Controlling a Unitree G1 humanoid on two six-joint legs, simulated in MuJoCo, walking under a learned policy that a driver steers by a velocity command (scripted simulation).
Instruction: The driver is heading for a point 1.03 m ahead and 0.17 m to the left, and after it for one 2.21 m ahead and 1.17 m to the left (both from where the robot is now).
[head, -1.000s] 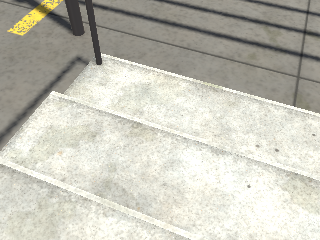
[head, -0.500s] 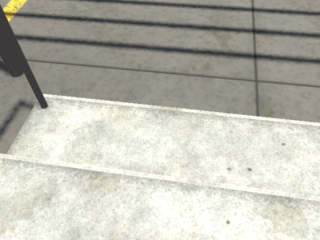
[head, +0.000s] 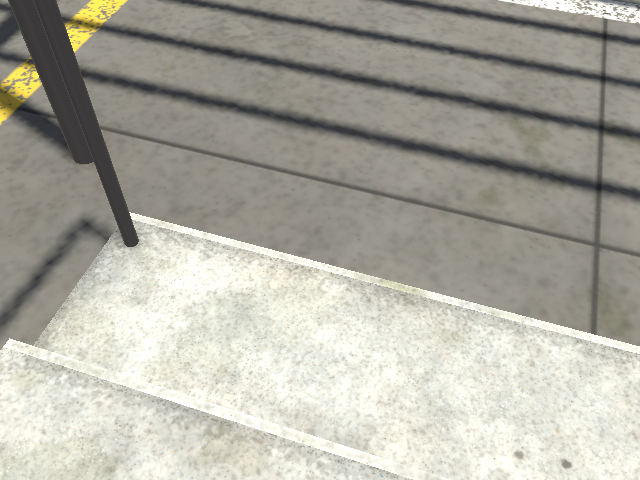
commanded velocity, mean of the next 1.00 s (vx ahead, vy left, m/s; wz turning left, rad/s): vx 0.50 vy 0.00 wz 0.11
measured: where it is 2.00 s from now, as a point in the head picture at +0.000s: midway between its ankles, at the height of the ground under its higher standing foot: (266, 288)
